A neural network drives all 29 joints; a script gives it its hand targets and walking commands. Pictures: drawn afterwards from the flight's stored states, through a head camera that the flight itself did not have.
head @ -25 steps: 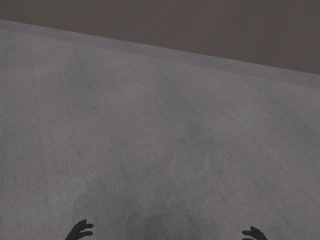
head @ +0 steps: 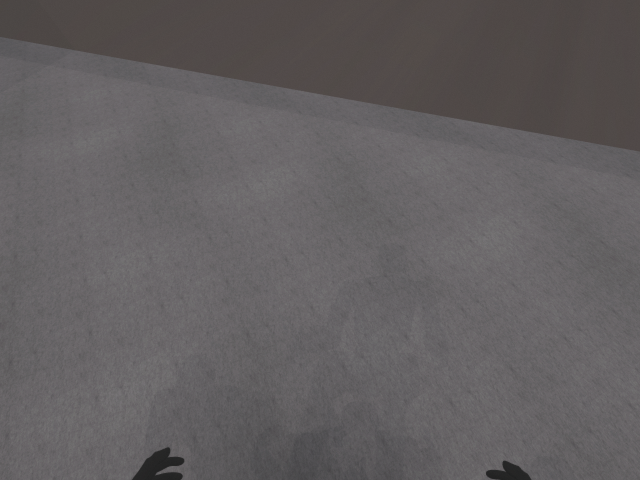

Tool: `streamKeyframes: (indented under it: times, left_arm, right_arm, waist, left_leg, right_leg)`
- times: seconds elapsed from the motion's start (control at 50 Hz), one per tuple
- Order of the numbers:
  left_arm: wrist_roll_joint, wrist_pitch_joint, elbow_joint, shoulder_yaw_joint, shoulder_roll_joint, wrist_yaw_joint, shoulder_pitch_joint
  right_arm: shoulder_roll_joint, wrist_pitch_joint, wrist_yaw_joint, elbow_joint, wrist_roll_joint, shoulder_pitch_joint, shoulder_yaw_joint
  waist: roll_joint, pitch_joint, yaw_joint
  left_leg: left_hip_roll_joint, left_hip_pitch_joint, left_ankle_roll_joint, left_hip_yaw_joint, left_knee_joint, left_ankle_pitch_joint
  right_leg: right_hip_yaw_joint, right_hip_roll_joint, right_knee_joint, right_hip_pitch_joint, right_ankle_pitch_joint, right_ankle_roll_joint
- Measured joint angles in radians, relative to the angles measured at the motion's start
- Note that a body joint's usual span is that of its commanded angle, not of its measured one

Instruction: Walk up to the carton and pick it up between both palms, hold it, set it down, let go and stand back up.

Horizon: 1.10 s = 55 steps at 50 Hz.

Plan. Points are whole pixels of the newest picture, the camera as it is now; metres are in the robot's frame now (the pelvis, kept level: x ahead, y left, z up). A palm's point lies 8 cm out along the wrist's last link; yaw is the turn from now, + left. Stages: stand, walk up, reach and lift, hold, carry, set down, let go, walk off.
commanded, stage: stand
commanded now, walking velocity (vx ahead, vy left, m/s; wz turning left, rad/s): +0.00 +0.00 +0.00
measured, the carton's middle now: out of the picture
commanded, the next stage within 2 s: walk up in 1.02 s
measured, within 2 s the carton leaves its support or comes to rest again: neither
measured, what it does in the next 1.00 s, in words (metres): stands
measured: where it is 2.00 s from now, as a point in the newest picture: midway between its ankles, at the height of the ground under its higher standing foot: outside the picture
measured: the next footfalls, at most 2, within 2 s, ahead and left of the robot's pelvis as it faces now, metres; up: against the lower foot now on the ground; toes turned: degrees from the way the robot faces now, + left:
left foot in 1.58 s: +0.02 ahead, +0.22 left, +0.00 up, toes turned -18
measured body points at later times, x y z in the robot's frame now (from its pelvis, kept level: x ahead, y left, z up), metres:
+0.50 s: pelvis +0.00 +0.00 +0.00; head +0.01 +0.00 +0.45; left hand +0.09 +0.25 -0.11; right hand +0.10 -0.25 -0.11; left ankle +0.02 +0.12 -0.73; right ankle +0.01 -0.12 -0.73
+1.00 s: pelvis +0.00 +0.00 +0.00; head +0.01 -0.01 +0.45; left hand +0.08 +0.25 -0.12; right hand +0.09 -0.25 -0.12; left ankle +0.02 +0.12 -0.73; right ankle +0.01 -0.12 -0.73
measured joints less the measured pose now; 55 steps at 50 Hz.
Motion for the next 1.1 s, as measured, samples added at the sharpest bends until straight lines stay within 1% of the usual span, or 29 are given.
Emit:
streamKeyframes:
  times: [1.1]
  left_arm:
    - [-0.004,0.004,0.071,-0.009,0.01,0.005,0.022]
  right_arm:
    - [-0.013,0.0,-0.009,0.045,0.004,0.03,0.013]
  waist:
    - [0.006,-0.007,0.004]
  left_leg:
    - [-0.004,0.022,-0.005,-0.023,-0.038,0.022]
  right_leg:
    - [-0.023,-0.004,-0.039,0.031,0.014,-0.004]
